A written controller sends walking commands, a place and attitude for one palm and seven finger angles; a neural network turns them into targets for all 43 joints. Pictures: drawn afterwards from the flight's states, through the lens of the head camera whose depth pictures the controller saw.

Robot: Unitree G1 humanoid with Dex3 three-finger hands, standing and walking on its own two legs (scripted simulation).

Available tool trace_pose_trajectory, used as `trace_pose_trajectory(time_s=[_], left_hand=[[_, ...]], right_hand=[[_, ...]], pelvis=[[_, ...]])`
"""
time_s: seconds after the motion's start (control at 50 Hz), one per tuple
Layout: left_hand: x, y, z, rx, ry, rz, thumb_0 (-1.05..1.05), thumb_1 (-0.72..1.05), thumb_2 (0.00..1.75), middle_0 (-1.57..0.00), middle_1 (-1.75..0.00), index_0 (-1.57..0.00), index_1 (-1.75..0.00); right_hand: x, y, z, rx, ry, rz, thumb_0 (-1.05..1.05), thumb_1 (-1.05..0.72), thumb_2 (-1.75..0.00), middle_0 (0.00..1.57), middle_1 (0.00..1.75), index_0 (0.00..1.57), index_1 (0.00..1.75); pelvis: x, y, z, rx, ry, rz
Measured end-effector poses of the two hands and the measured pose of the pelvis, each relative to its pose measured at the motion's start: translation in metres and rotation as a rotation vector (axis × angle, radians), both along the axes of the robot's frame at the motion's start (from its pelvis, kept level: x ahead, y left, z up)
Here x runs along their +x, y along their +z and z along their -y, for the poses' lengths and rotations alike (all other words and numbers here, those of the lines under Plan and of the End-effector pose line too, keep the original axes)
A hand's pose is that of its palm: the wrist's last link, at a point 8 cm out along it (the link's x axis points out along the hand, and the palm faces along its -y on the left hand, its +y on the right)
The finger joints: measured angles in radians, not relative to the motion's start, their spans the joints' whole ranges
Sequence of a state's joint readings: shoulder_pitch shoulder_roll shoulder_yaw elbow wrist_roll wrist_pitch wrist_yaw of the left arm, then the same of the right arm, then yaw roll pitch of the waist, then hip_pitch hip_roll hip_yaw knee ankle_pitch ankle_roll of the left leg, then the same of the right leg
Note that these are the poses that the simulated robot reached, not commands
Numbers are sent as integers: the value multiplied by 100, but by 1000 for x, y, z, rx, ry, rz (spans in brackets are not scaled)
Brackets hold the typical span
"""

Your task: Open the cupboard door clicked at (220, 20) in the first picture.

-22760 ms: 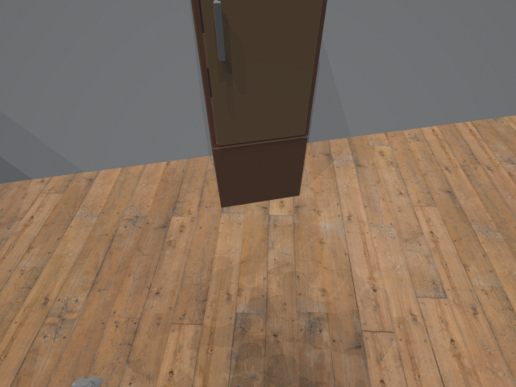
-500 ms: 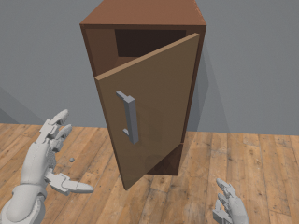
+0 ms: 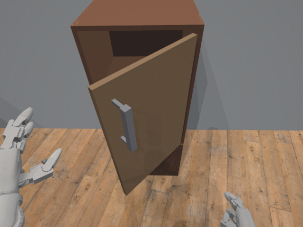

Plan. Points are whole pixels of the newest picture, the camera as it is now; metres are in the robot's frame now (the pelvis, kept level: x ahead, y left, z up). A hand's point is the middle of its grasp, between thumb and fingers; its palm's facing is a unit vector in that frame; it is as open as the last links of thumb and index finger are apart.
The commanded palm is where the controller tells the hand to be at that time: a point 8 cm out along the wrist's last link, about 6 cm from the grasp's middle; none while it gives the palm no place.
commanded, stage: draw the hand back to the body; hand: left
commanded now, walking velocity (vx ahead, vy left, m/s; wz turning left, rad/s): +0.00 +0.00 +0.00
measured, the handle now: (124, 126) +0.33 +0.12 +0.11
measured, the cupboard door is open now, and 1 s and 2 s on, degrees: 47 47 47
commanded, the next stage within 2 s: step back with the hand held close in 0.50 s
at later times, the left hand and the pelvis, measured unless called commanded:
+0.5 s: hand (38, 160) +0.19 +0.26 +0.15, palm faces +0.47 -0.79 -0.40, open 7.5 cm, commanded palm +0.14 +0.29 +0.16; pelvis +0.00 +0.00 +0.00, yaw +0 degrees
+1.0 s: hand (29, 173) +0.17 +0.26 +0.15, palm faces +0.32 -0.77 -0.55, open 7.4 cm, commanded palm +0.10 +0.31 +0.17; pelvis -0.05 +0.01 -0.01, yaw -2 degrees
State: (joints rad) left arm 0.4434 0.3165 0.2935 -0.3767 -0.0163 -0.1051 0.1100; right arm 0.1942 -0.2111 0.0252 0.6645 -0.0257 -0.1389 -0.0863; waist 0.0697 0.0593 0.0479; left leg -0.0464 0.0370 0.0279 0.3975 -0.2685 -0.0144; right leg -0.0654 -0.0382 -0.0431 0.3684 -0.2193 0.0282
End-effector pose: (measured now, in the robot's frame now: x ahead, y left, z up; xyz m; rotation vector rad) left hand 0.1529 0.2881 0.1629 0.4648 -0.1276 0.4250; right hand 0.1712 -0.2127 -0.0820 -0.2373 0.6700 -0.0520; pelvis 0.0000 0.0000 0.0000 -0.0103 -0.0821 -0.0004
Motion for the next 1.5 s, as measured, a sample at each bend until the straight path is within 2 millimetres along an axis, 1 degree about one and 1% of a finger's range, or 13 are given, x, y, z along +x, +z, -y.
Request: trace_pose_trajectory(time_s=[0.16, 0.3, 0.42, 0.62, 0.72, 0.78, 0.88, 0.96, 1.12, 1.22, 1.36, 1.44, 1.5], left_hand=[[0, 9, -11, 26, 39, 23, 1, 66, 80, -21, -30, -20, -30], [-1, 6, -10, 3, 53, 21, 1, 82, 87, -21, -30, -21, -30], [-2, 4, -7, -2, 41, 16, 1, 87, 89, -21, -30, -21, -30], [-5, 3, -9, -4, 47, 15, 2, 88, 90, -22, -30, -21, -30], [-5, 18, -13, 63, 28, 56, 2, 88, 90, -22, -30, -21, -30], [-4, 18, -12, 97, -7, 31, 2, 89, 90, -21, -30, -21, -30], [-8, 11, -8, 124, -75, -42, 1, 89, 90, -21, -30, -21, -30], [-18, 7, -11, 145, -99, -66, 1, 88, 90, -22, -30, -21, -30], [-52, 13, -19, 191, -82, 8, 2, 88, 90, -22, -30, -21, -30], [-75, 11, -20, 196, -56, 55, 1, 88, 90, -22, -30, -21, -30], [-95, 8, -23, 175, -60, 107, 1, 88, 90, -22, -30, -21, -30], [-108, 14, -25, 222, -44, 120, 1, 88, 90, -22, -30, -21, -30], [-121, 18, -24, 250, -22, 135, 1, 88, 90, -22, -30, -21, -30]], right_hand=[[9, 3, 2, 2, -4, 9, 2, -90, -90, 20, 30, 21, 30], [12, 4, 3, 0, 2, 9, 1, -90, -90, 20, 30, 21, 30], [10, 5, 4, -4, 2, 10, 1, -90, -90, 20, 30, 21, 30], [2, 4, 5, -3, -5, 0, 1, -90, -90, 20, 30, 21, 30], [-2, 4, 5, 1, -13, -11, 1, -90, -90, 20, 30, 21, 30], [-6, 5, 8, -4, -40, -22, 1, -90, -90, 20, 30, 21, 30], [-19, 4, 15, -19, -95, -37, 1, -90, -90, 20, 30, 21, 30], [-35, 4, 17, -30, -127, -47, 1, -90, -90, 20, 30, 21, 30], [-73, 0, 12, -39, -122, -51, 1, -90, -90, 20, 30, 21, 30], [-97, -8, 9, -39, -106, -55, 1, -90, -90, 20, 30, 21, 30], [-130, -14, 8, -66, -111, -74, 1, -90, -90, 20, 30, 21, 30], [-142, -15, 5, -53, -105, -75, 1, -90, -90, 20, 30, 21, 30], [-142, -18, 6, -41, -75, -63, 2, -90, -90, 20, 30, 21, 30]], pelvis=[[4, 1, 2, -1, -3, -3], [3, 1, 3, -1, -1, -3], [2, 1, 4, -2, -1, -1], [-2, 1, 5, -3, -2, 3], [-8, 1, 4, -9, 2, -31], [-14, 0, 1, -8, -5, -60], [-27, -2, -7, 0, -21, -86], [-40, -4, -11, 5, -28, -90], [-71, -11, -14, 10, -19, -81], [-89, -17, -14, 1, -9, -77], [-109, -21, -18, -13, 1, -72], [-116, -21, -12, -26, 43, -68], [-122, -23, -6, -18, 43, -89]])
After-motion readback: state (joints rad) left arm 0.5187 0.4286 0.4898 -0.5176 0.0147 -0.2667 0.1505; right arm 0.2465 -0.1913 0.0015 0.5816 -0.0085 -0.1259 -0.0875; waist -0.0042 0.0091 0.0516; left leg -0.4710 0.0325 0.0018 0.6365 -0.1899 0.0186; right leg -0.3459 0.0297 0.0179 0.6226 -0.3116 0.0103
